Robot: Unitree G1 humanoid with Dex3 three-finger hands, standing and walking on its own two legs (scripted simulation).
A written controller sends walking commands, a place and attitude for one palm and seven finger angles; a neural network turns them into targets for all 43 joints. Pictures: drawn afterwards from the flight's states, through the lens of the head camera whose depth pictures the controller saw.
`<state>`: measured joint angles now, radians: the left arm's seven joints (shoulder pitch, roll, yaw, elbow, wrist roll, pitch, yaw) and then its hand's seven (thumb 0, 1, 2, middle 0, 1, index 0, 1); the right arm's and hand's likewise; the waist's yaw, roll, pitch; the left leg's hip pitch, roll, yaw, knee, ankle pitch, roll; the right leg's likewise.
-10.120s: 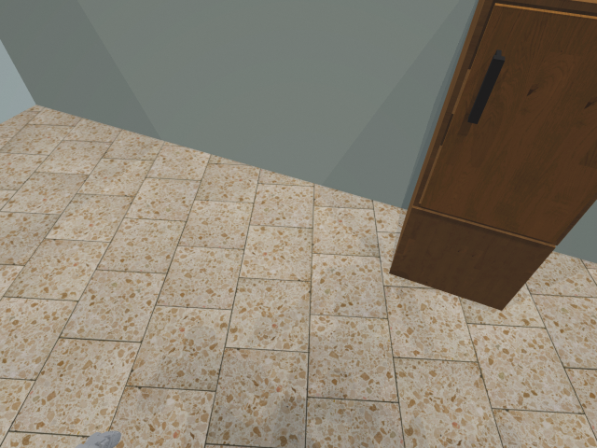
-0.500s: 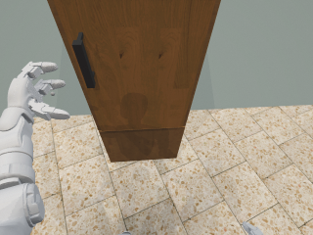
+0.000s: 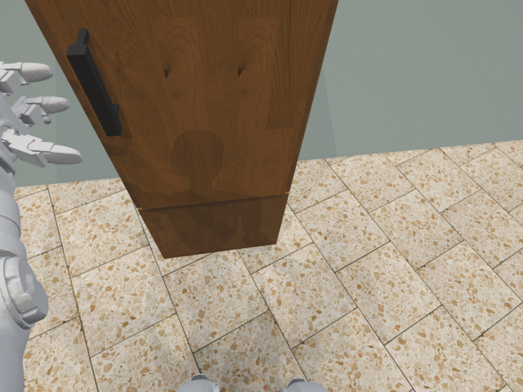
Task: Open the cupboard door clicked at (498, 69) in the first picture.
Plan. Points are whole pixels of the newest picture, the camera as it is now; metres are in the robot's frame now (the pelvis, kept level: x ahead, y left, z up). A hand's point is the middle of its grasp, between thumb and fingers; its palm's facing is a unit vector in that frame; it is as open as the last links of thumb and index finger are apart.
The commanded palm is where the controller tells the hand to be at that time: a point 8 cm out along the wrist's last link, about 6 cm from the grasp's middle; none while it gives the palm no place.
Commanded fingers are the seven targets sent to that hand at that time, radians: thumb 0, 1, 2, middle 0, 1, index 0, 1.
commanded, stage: move the hooked fingers beside the handle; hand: left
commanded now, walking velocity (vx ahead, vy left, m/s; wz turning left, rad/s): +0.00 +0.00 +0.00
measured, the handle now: (99, 86) +0.56 +0.24 +0.12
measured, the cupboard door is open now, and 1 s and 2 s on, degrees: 0 0 0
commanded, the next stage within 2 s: slide the fingers in behind the handle in 1.64 s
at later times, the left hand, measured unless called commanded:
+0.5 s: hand (49, 105) +0.51 +0.29 +0.12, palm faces +0.09 -1.00 +0.00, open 14.0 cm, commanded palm +0.48 +0.34 +0.12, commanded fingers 0.00 -0.50 0.30 -0.30 -1.20 -0.30 -1.20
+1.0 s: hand (46, 119) +0.48 +0.29 +0.12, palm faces +0.11 -0.99 -0.02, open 14.0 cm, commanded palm +0.47 +0.33 +0.12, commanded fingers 0.00 -0.50 0.30 -0.30 -1.20 -0.30 -1.20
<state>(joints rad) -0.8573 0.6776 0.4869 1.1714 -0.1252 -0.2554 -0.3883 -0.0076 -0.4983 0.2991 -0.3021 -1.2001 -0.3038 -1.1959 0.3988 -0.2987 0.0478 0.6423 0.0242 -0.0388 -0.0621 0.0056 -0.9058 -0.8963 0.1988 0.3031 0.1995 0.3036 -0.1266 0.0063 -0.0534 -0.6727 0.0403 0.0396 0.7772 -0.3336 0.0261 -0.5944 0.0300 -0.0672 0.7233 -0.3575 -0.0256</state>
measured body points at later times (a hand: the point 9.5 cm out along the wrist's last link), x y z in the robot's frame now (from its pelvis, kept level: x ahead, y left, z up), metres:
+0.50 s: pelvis +0.02 +0.01 +0.00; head +0.13 +0.03 +0.43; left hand +0.50 +0.35 +0.12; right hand -0.01 -0.26 -0.10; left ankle +0.02 +0.10 -0.71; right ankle -0.01 -0.11 -0.71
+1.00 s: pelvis +0.00 +0.01 -0.01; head +0.09 +0.03 +0.43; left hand +0.47 +0.34 +0.13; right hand +0.05 -0.26 -0.11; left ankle +0.02 +0.10 -0.71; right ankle -0.01 -0.11 -0.71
